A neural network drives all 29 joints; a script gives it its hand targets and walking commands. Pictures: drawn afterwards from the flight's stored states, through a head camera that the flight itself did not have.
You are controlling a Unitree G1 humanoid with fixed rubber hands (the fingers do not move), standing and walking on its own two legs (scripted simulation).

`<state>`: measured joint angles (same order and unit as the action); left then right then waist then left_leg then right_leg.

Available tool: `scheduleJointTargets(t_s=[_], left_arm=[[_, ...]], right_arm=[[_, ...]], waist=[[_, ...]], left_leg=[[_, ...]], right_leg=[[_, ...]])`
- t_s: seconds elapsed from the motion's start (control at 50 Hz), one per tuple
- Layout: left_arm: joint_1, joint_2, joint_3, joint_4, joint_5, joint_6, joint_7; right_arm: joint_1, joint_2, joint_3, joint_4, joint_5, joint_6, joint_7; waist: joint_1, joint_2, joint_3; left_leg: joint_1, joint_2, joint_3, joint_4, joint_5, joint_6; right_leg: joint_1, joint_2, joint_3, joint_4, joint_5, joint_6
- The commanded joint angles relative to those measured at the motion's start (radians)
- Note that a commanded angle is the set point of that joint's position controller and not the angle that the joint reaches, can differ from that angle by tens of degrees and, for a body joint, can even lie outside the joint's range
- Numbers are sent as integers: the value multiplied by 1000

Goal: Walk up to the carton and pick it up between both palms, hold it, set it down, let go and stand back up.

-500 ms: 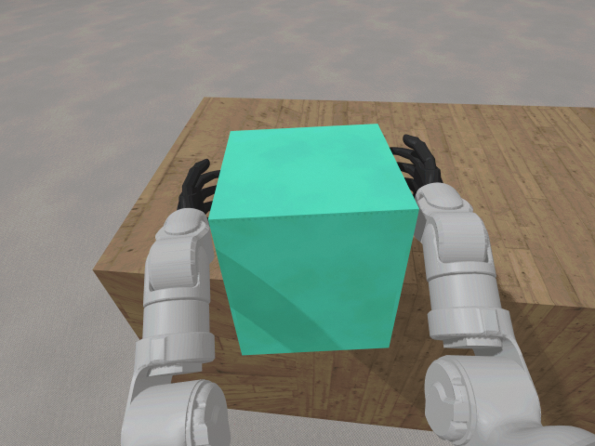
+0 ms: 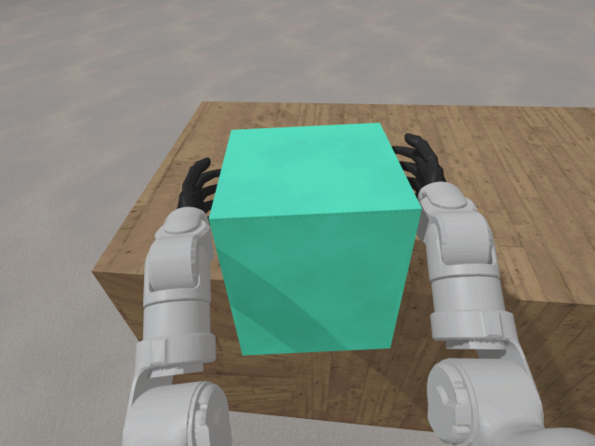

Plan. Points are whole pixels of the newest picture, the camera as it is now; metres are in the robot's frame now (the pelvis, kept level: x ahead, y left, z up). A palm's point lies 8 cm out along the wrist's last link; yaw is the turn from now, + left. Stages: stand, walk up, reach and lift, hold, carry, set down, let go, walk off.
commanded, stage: hold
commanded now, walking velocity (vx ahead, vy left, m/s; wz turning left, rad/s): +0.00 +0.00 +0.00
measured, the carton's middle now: (310, 239) +0.36 +0.00 +0.11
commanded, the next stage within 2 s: none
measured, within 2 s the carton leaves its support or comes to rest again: neither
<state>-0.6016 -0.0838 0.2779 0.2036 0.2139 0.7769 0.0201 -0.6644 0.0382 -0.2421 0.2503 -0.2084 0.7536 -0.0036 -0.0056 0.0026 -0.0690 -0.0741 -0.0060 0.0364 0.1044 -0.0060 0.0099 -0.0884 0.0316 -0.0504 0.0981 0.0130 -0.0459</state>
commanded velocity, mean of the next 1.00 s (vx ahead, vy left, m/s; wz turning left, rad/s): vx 0.00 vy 0.00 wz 0.00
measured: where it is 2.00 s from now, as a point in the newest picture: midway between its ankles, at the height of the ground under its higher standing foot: outside the picture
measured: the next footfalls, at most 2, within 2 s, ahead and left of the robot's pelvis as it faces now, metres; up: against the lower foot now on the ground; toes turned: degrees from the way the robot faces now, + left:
none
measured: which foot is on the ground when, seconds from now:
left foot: down 0.00-1.00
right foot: down 0.00-1.00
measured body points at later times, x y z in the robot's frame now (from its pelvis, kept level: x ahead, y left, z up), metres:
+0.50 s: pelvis -0.01 +0.00 +0.00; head -0.05 -0.01 +0.45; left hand +0.35 +0.15 +0.16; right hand +0.36 -0.15 +0.17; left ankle +0.04 +0.11 -0.75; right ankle +0.05 -0.09 -0.75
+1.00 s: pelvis -0.01 +0.00 +0.00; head -0.04 +0.00 +0.45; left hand +0.34 +0.16 +0.16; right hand +0.36 -0.15 +0.18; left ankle +0.04 +0.11 -0.75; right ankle +0.05 -0.09 -0.75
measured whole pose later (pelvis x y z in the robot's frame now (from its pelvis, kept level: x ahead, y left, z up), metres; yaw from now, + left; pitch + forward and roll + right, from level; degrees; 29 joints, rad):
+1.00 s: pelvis -0.01 +0.00 +0.00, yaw +0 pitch -2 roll +0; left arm -0.48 -0.08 0.20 0.01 0.16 0.87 0.06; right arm -0.55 0.02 -0.15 0.08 -0.15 0.83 -0.02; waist 0.01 0.01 -0.07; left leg -0.08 -0.01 0.04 0.11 0.00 0.01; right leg -0.10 0.03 -0.05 0.12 0.01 -0.04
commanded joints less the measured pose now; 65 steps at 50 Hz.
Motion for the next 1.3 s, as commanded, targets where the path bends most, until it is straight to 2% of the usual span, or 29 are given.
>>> scheduleJointTargets(t_s=[0.0, 0.08, 0.12, 0.16, 0.26, 0.34, 0.42, 0.56, 0.62, 0.66, 0.72, 0.84, 0.92, 1.06, 1.22, 1.28], left_arm=[[-673, -395, -394, -314, -163, -105, -135], [-731, -433, -504, -461, -226, -126, -127], [-715, -432, -538, -482, -248, -124, -117], [-683, -423, -545, -463, -257, -112, -110], [-570, -353, -464, -337, -206, -60, -107], [-534, -325, -392, -263, -171, -40, -118], [-549, -336, -376, -264, -164, -46, -125], [-663, -421, -506, -457, -231, -82, -120], [-644, -428, -539, -486, -255, -76, -109], [-626, -419, -537, -470, -251, -64, -103], [-579, -395, -514, -430, -239, -39, -97], [-524, -367, -464, -372, -216, 6, -96], [-534, -373, -478, -414, -232, 16, -96], [-564, -411, -566, -549, -290, 29, -93], [-501, -380, -580, -589, -307, 78, -82], [-469, -372, -574, -585, -307, 102, -82]], right_arm=[[-550, 467, 359, -231, 169, -81, 136], [-597, 516, 472, -374, 222, -105, 121], [-605, 511, 513, -426, 237, -105, 102], [-595, 490, 525, -440, 235, -97, 82], [-483, 430, 445, -323, 188, -39, 66], [-433, 395, 368, -234, 150, -14, 84], [-449, 394, 352, -224, 153, -21, 106], [-546, 485, 474, -373, 230, -65, 119], [-551, 478, 510, -427, 240, -65, 106], [-542, 462, 506, -428, 238, -55, 98], [-498, 439, 484, -392, 223, -31, 94], [-439, 387, 422, -324, 196, 12, 106], [-445, 398, 433, -352, 220, 20, 115], [-471, 438, 514, -484, 273, 33, 113], [-412, 416, 533, -545, 286, 91, 99], [-390, 403, 531, -563, 292, 115, 98]], waist=[[11, 10, -433], [12, -1, -605], [7, -21, -632], [5, -23, -609], [5, -24, -405], [6, -27, -277], [11, -3, -266], [10, 19, -489], [10, -12, -536], [9, -9, -517], [9, -25, -454], [10, -2, -311], [9, 3, -325], [8, 11, -443], [4, -28, -400], [4, -22, -380]], left_leg=[[123, -16, -48, 2, 120, -8], [154, -15, -52, 13, 219, -6], [151, -13, -52, 11, 203, -3], [119, -14, -48, 1, 136, -3], [54, -17, -28, -27, -37, -2], [38, -21, -25, -19, -81, -6], [44, -23, -32, -7, -55, -9], [87, -11, -51, 14, 69, -7], [89, -5, -53, 12, 63, -7], [78, -5, -45, 10, 25, -10], [59, -7, -37, 3, -26, -11], [42, -8, -28, -6, -66, -17], [69, -11, -31, 0, -27, -18], [92, -7, -38, 5, 54, -19], [81, -8, -29, 5, 19, -22], [87, -12, -24, 4, 17, -24]], right_leg=[[186, -18, 60, 28, 160, 45], [238, -21, 71, 56, 272, 58], [235, -24, 71, 59, 263, 64], [229, -33, 71, 51, 207, 66], [159, -35, 54, 6, -4, 61], [101, -29, 51, -12, -98, 51], [105, -23, 52, -5, -76, 46], [172, -22, 65, 45, 99, 51], [183, -24, 64, 48, 87, 53], [161, -25, 61, 41, 41, 55], [134, -26, 55, 28, -23, 51], [96, -16, 46, 8, -92, 44], [115, -15, 51, 16, -37, 46], [170, -18, 59, 42, 75, 56], [156, -22, 56, 36, 43, 62], [151, -22, 57, 34, 42, 64]])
